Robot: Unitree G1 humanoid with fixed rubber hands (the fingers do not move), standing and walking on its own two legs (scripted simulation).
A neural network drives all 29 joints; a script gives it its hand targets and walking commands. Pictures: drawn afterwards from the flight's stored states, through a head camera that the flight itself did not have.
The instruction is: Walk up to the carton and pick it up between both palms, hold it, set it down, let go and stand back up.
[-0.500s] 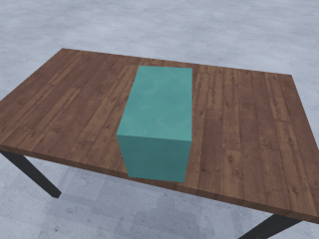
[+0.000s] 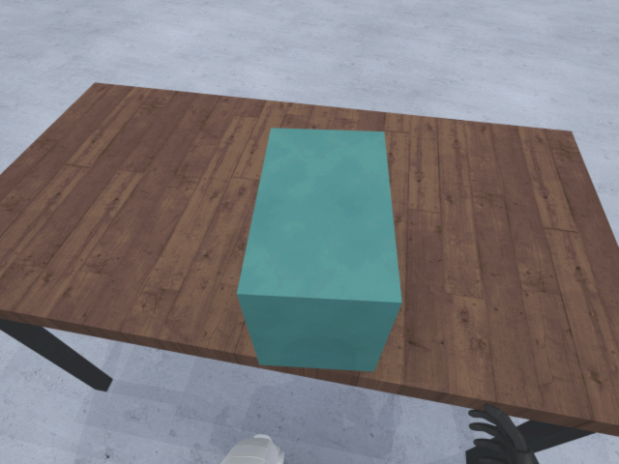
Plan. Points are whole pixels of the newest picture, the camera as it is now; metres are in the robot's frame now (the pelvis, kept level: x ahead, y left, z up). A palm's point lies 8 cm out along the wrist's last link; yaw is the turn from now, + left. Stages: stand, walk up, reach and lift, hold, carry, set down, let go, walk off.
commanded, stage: walk up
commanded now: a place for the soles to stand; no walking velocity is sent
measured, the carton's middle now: (321, 248) +0.40 +0.02 +0.03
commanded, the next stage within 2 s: stand in 1.86 s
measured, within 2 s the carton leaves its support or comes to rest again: neither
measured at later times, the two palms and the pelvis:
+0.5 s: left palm out of the picture +0.01 +0.26 -0.10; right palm out of the picture -0.01 -0.31 -0.10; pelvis -0.07 -0.01 +0.00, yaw -6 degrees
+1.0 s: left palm out of the picture +0.03 +0.25 -0.11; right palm out of the picture -0.02 -0.28 -0.08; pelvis -0.06 -0.01 +0.01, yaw +0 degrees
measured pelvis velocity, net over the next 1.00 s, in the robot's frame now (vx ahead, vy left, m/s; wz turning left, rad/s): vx -0.06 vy -0.01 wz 0.00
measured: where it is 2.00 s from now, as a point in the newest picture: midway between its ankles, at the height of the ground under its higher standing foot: outside the picture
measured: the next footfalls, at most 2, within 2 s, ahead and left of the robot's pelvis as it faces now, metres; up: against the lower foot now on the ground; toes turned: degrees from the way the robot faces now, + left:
left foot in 0.02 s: +0.14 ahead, +0.13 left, +0.00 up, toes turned +2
right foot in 0.38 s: -0.03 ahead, -0.12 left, +0.00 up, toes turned -7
